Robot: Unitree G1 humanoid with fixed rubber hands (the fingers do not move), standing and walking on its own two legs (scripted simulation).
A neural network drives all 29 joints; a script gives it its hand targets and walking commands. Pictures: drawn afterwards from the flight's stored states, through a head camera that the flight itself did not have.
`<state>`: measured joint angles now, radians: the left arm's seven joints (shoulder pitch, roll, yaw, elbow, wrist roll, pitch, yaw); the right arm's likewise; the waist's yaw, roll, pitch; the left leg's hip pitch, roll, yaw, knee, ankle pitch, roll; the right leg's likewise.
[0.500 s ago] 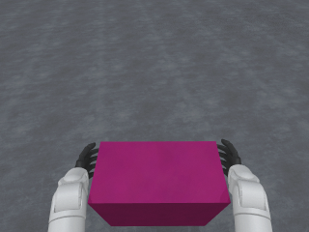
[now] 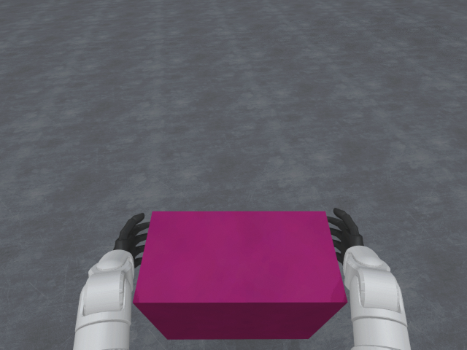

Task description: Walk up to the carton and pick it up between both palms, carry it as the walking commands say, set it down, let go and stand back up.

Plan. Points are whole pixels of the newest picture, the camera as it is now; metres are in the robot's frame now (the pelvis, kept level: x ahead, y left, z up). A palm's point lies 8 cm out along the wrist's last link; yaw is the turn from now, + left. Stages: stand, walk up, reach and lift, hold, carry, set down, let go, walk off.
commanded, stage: reach and lift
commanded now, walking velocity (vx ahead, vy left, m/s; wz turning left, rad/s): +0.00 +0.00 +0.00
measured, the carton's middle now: (238, 281) +0.26 +0.01 -0.05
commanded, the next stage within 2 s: hold in 0.20 s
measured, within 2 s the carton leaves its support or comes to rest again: neither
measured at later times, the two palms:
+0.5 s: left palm (125, 258) +0.26 +0.20 +0.04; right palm (351, 252) +0.27 -0.19 +0.04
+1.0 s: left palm (125, 261) +0.26 +0.20 +0.04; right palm (351, 253) +0.27 -0.19 +0.04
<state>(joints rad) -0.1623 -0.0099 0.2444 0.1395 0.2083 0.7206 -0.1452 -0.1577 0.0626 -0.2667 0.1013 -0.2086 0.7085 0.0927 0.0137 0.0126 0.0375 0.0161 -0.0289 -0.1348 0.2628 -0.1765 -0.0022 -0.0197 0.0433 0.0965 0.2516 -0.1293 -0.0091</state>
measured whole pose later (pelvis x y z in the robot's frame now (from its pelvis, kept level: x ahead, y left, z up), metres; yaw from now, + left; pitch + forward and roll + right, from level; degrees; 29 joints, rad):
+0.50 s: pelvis +0.00 +0.00 +0.00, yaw +0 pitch -6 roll +0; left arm -0.14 -0.02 0.24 0.11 0.21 0.73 -0.14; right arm -0.14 0.06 -0.26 0.08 -0.21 0.72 0.10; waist 0.02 0.01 0.04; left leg 0.02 -0.03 -0.13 0.26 -0.18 0.00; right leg -0.02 0.04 0.10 0.26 -0.13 -0.01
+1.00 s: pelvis +0.00 +0.00 +0.00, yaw +0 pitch -5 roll +0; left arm -0.14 -0.02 0.24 0.10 0.20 0.73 -0.14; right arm -0.14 0.06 -0.26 0.07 -0.20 0.72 0.10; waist 0.02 0.01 0.04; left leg 0.00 -0.03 -0.13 0.27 -0.18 0.00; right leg -0.04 0.04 0.09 0.27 -0.14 -0.01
